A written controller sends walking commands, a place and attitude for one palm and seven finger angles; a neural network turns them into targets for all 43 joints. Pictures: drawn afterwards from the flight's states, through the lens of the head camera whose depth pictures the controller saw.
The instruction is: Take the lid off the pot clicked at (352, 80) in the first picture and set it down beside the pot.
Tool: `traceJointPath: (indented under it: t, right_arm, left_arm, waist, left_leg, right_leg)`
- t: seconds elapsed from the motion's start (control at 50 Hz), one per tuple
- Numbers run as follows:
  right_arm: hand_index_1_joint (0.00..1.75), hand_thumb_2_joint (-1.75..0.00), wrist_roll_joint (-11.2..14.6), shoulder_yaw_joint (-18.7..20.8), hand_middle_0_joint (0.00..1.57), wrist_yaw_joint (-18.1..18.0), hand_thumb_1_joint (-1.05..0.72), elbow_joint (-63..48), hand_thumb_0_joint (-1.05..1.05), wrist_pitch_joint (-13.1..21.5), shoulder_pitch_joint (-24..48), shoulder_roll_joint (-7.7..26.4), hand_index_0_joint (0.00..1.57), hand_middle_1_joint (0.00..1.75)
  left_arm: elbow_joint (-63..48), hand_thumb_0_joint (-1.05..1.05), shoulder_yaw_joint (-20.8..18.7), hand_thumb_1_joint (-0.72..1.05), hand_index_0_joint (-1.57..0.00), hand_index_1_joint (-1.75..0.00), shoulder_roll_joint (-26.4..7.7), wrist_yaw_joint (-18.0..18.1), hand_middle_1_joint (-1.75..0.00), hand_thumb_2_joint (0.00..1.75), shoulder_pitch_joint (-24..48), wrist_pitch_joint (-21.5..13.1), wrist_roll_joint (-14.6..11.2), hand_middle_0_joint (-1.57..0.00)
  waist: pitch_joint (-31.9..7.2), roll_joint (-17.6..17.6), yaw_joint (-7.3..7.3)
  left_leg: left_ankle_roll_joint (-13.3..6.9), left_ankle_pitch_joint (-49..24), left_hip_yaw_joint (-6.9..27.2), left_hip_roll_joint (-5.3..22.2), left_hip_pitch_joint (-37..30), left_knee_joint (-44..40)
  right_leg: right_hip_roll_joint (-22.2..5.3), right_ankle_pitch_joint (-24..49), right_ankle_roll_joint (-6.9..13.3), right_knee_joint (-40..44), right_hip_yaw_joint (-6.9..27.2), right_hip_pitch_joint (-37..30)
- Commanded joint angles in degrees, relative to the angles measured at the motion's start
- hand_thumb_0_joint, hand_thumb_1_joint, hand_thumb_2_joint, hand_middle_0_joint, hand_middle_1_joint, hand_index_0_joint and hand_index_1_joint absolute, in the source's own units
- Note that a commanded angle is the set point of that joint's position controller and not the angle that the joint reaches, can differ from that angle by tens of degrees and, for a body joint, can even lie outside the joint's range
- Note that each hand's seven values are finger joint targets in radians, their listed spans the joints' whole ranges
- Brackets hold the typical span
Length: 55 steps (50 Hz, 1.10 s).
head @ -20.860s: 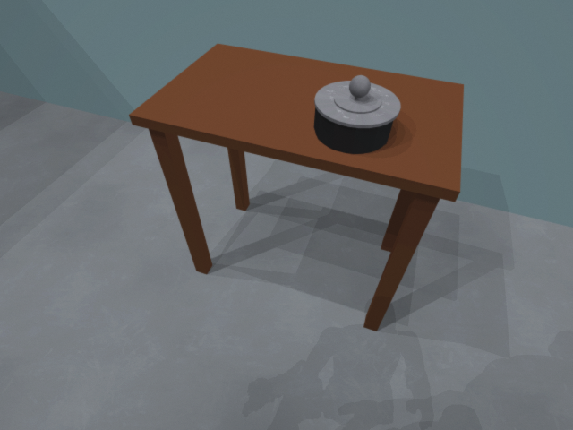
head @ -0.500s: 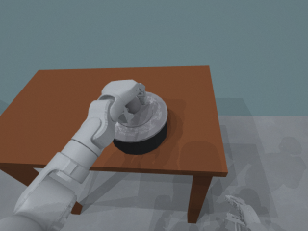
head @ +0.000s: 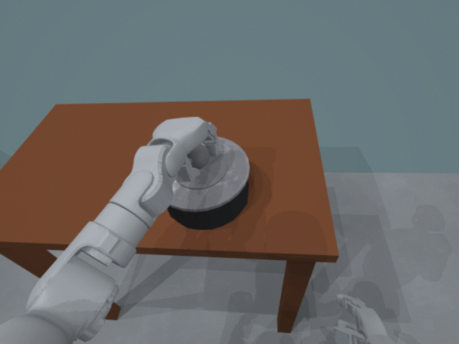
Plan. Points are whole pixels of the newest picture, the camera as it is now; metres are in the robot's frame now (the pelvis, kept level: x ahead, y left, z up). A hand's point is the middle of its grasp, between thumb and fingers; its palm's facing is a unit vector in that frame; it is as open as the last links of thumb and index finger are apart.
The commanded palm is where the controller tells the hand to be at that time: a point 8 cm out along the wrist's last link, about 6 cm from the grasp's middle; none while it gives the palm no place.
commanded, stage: close the fingers and squeeze the knob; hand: left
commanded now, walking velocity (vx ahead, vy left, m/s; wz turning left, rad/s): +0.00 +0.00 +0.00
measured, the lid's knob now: (197, 156) +0.43 +0.08 +0.10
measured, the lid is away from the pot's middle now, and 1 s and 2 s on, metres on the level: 0.00 0.01 0.02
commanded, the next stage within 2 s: lift the lid straight up in 0.10 s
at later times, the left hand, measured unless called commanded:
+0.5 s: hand (188, 155) +0.41 +0.09 +0.13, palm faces -0.28 -0.08 -0.96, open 7.8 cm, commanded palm +0.39 +0.10 +0.21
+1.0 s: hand (181, 137) +0.41 +0.09 +0.17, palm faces -0.21 -0.07 -0.97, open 7.8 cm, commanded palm +0.38 +0.10 +0.25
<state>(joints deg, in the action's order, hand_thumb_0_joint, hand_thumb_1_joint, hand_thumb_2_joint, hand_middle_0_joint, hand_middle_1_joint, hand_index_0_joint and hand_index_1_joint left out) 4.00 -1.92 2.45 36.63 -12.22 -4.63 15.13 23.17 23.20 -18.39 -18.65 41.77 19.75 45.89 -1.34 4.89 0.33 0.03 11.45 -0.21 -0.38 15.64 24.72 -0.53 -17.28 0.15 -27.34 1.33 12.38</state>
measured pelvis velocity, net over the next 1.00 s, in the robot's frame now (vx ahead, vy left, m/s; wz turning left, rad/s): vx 0.00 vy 0.00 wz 0.01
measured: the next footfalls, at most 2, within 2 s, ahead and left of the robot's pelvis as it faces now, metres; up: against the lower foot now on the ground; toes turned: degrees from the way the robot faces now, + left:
none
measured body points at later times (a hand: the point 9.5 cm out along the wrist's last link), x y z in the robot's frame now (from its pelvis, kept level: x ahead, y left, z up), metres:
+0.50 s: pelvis +0.00 +0.00 +0.00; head +0.01 -0.04 +0.45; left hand +0.42 +0.09 +0.18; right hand +0.18 -0.23 -0.12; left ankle +0.01 +0.13 -0.74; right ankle -0.03 -0.12 -0.74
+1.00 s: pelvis +0.00 +0.00 +0.00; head +0.01 -0.04 +0.45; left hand +0.41 +0.10 +0.23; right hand +0.21 -0.21 -0.11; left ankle +0.01 +0.13 -0.74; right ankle -0.03 -0.12 -0.74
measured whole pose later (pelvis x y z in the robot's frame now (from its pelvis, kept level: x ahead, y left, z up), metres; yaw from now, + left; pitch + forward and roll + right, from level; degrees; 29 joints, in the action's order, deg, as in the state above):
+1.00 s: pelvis +0.00 +0.00 +0.00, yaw +1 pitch +2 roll +1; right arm 3.4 -2.3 3.1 36.5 -10.4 -2.6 15.0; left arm 19.0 25.1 -21.1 -23.5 48.0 23.1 45.0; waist -1.4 5.4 -0.9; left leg -0.3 10.8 0.2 -1.0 14.3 23.5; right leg -1.1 -16.9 -0.1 -26.3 1.0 10.9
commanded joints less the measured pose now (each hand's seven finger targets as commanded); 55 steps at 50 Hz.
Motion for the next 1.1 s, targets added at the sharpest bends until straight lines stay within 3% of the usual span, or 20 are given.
traceJointPath:
  t: [0.0,0.16,0.24,0.28,0.34,0.36,0.38,0.42,0.46,0.5,0.58,0.62,0.64,0.7,0.8,0.84,0.88,0.94,1.02,1.08]
  right_arm:
    - [0.30,-0.90,0.38,1.70,0.20,-0.18,-0.90,-8.40,0.00,2.78,7.30,5.20,0.20,0.30]
    - [0.30,-0.90,0.23,2.04,0.20,0.01,-0.90,-8.54,0.00,3.16,7.09,4.99,0.20,0.30]
    - [0.30,-0.90,0.06,2.01,0.20,-0.09,-0.90,-8.94,0.00,3.54,7.72,4.89,0.20,0.30]
    - [0.30,-0.90,0.06,1.77,0.20,-0.37,-0.90,-8.21,0.00,3.53,7.42,5.05,0.20,0.30]
    - [0.30,-0.90,-0.04,1.97,0.20,-0.27,-0.90,-8.77,0.00,4.29,8.05,4.82,0.20,0.30]
    - [0.30,-0.90,-0.10,1.84,0.20,-0.13,-0.90,-8.77,0.00,4.51,8.39,4.59,0.20,0.30]
    - [0.30,-0.90,0.00,1.82,0.20,0.02,-0.90,-8.35,0.00,4.45,8.04,4.50,0.20,0.30]
    - [0.30,-0.90,0.00,2.09,0.20,-0.11,-0.90,-8.10,0.00,4.25,7.39,5.12,0.20,0.30]
    - [0.30,-0.90,-0.17,1.91,0.20,-0.01,-0.90,-9.08,0.00,5.08,8.77,4.52,0.20,0.30]
    - [0.30,-0.90,-0.11,1.97,0.20,0.41,-0.90,-8.17,0.00,4.87,8.31,4.55,0.20,0.30]
    - [0.30,-0.90,-0.25,1.71,0.20,0.47,-0.90,-8.52,0.00,4.63,9.11,4.90,0.20,0.30]
    - [0.30,-0.90,-0.07,1.89,0.20,0.62,-0.90,-9.01,0.00,4.49,9.49,4.75,0.20,0.30]
    - [0.30,-0.90,-0.17,1.73,0.20,0.64,-0.90,-8.89,0.00,4.66,9.50,4.75,0.20,0.30]
    - [0.30,-0.90,-0.11,1.28,0.20,0.46,-0.90,-8.49,0.00,4.20,10.21,4.77,0.20,0.30]
    - [0.30,-0.90,-0.20,1.16,0.20,0.41,-0.90,-8.61,0.00,4.37,10.37,4.61,0.20,0.30]
    - [0.30,-0.90,-0.17,1.34,0.20,0.60,-0.90,-9.32,0.00,4.70,10.47,4.61,0.20,0.30]
    - [0.30,-0.90,-0.16,1.13,0.20,0.68,-0.90,-8.87,0.00,4.58,10.65,4.43,0.20,0.30]
    - [0.30,-0.90,-0.24,1.24,0.20,0.76,-0.90,-9.21,0.00,4.77,10.54,4.71,0.20,0.30]
    - [0.30,-0.90,-0.01,1.45,0.20,1.33,-0.90,-9.52,0.00,4.69,10.79,4.53,0.20,0.30]
    - [0.30,-0.90,-0.29,0.97,0.20,0.99,-0.90,-9.21,0.00,4.55,10.93,4.83,0.20,0.30]
  left_arm:
    - [-7.17,0.00,-8.24,0.49,-0.87,-0.91,-11.07,3.29,-0.98,1.10,27.71,0.81,3.09,-1.01]
    - [-7.99,0.00,-6.66,0.51,-0.92,-0.94,-9.37,3.33,-1.00,1.14,30.63,1.18,3.17,-1.06]
    - [-10.33,0.00,-7.73,0.51,-0.92,-0.95,-11.04,3.13,-1.00,1.15,31.74,1.12,2.83,-1.08]
    - [-7.62,0.00,-8.64,0.51,-0.93,-0.95,-12.01,3.07,-1.00,1.15,31.62,1.70,2.65,-1.08]
    - [-13.85,0.00,-9.49,0.51,-0.93,-0.95,-14.01,3.06,-1.00,1.16,36.02,1.09,2.71,-1.08]
    - [-12.48,0.00,-7.83,0.51,-0.93,-0.95,-11.96,2.91,-1.00,1.16,34.83,1.26,2.83,-1.08]
    - [-11.07,0.00,-6.62,0.51,-0.93,-0.95,-10.03,2.65,-1.00,1.16,33.54,1.63,2.40,-1.08]
    - [-9.18,0.00,-8.92,0.51,-0.93,-0.95,-12.12,2.28,-1.00,1.16,32.81,2.07,2.16,-1.08]
    - [-15.74,0.00,-8.56,0.51,-0.93,-0.95,-12.92,2.24,-1.00,1.16,36.57,1.26,2.39,-1.08]
    - [-13.21,0.00,-6.11,0.51,-0.93,-0.95,-9.43,1.70,-1.00,1.16,34.04,2.16,2.01,-1.08]
    - [-13.60,0.00,-8.37,0.51,-0.93,-0.95,-12.14,0.70,-1.00,1.16,33.63,2.62,1.83,-1.08]
    - [-14.70,0.00,-6.54,0.51,-0.93,-0.95,-10.11,0.17,-1.00,1.16,34.57,2.51,1.60,-1.09]
    - [-16.08,0.00,-8.10,0.51,-0.93,-0.95,-12.38,0.20,-1.00,1.16,35.17,2.40,1.87,-1.09]
    - [-14.02,0.00,-7.55,0.51,-0.93,-0.95,-11.81,-0.35,-1.00,1.16,35.57,2.91,1.80,-1.09]
    - [-13.70,0.00,-7.64,0.51,-0.93,-0.95,-12.03,-1.04,-1.00,1.16,35.95,3.09,1.70,-1.09]
    - [-17.66,0.00,-8.54,0.51,-0.93,-0.95,-13.59,-1.22,-1.00,1.16,38.74,2.50,1.72,-1.09]
    - [-14.73,0.00,-6.74,0.51,-0.93,-0.95,-11.32,-1.48,-1.00,1.16,37.45,2.98,1.76,-1.09]
    - [-17.25,0.00,-8.82,0.51,-0.93,-0.95,-14.02,-1.80,-1.00,1.16,39.89,2.64,1.61,-1.09]
    - [-17.23,0.00,-6.34,0.51,-0.93,-0.95,-10.76,-2.53,-1.00,1.16,38.55,2.71,0.94,-1.09]
    - [-16.94,0.00,-9.31,0.51,-0.93,-0.95,-14.54,-2.59,-1.00,1.16,39.83,2.66,1.62,-1.09]
  waist:
    - [-19.22,-8.51,-0.14]
    - [-20.88,-7.53,0.11]
    - [-22.60,-7.90,-0.10]
    - [-20.39,-9.23,-0.16]
    - [-24.19,-6.33,-0.28]
    - [-23.32,-5.97,-0.29]
    - [-21.76,-7.25,-0.03]
    - [-21.28,-9.35,-0.11]
    - [-25.73,-6.62,-0.73]
    - [-23.47,-8.07,-0.18]
    - [-22.89,-8.59,-0.84]
    - [-22.62,-8.46,-0.23]
    - [-23.87,-7.83,-0.80]
    - [-21.09,-8.58,-0.61]
    - [-21.74,-8.51,-0.79]
    - [-24.77,-7.29,-0.96]
    - [-22.50,-7.36,-0.69]
    - [-24.46,-7.54,-1.02]
    - [-23.17,-7.60,-0.54]
    - [-23.34,-7.94,-1.50]
  left_leg:
    - [-3.18,-12.12,-1.44,-3.10,-9.60,-0.57]
    - [-3.41,-12.63,-1.09,-3.34,-10.95,-0.27]
    - [-3.65,-13.42,-1.11,-3.49,-11.40,-0.29]
    - [-3.62,-12.39,-1.20,-3.45,-10.16,-0.69]
    - [-3.67,-14.37,-0.70,-3.42,-12.84,-0.49]
    - [-3.59,-15.07,-0.56,-3.53,-12.58,-0.19]
    - [-3.61,-15.07,-0.60,-3.56,-12.25,-0.23]
    - [-3.59,-14.22,-0.90,-3.38,-11.52,-0.67]
    - [-3.76,-16.93,-0.55,-3.67,-13.79,-0.04]
    - [-3.64,-18.17,-0.62,-3.54,-13.68,0.10]
    - [-3.63,-17.63,-1.06,-3.76,-12.73,-0.18]
    - [-3.59,-17.19,-1.21,-3.72,-12.92,-0.17]
    - [-3.58,-17.80,-0.95,-3.65,-13.47,-0.20]
    - [-3.36,-16.41,-1.31,-3.59,-12.28,-0.67]
    - [-3.50,-16.89,-1.28,-3.66,-12.80,-0.45]
    - [-3.48,-18.60,-0.90,-3.62,-14.09,-0.31]
    - [-3.36,-18.09,-0.94,-3.59,-13.56,-0.24]
    - [-3.38,-18.15,-0.85,-3.54,-13.95,-0.60]
    - [-3.28,-19.70,-0.75,-3.39,-14.30,-0.27]
    - [-3.29,-18.61,-1.03,-3.40,-13.39,-0.92]
  right_leg:
    - [2.93,22.05,1.27,2.64,-2.32,-3.90]
    - [3.16,22.43,1.51,2.52,-2.26,-3.83]
    - [2.94,24.01,1.33,2.44,-1.92,-5.45]
    - [2.92,23.60,1.14,2.80,-1.92,-5.01]
    - [2.99,24.73,1.41,2.40,-1.57,-6.24]
    - [3.09,25.11,1.59,2.00,-1.78,-5.59]
    - [3.17,25.20,1.54,2.30,-2.22,-4.77]
    - [3.13,24.79,1.36,2.87,-2.39,-5.16]
    - [2.93,27.65,1.44,1.82,-1.52,-7.20]
    - [3.15,28.57,1.46,1.94,-2.32,-5.63]
    - [2.78,29.30,1.26,2.14,-2.03,-6.72]
    - [2.74,28.12,1.33,2.44,-2.24,-5.97]
    - [2.81,28.60,1.37,2.18,-2.12,-6.78]
    - [2.66,27.24,1.23,2.59,-2.22,-5.63]
    - [2.65,27.28,1.33,2.57,-2.18,-5.71]
    - [2.67,28.54,1.50,2.26,-2.05,-7.20]
    - [2.80,27.40,1.58,2.29,-2.37,-5.57]
    - [2.69,27.92,1.53,2.48,-2.13,-6.99]
    - [2.73,28.14,1.76,2.40,-2.71,-5.83]
    - [2.62,27.94,1.63,2.57,-2.35,-6.91]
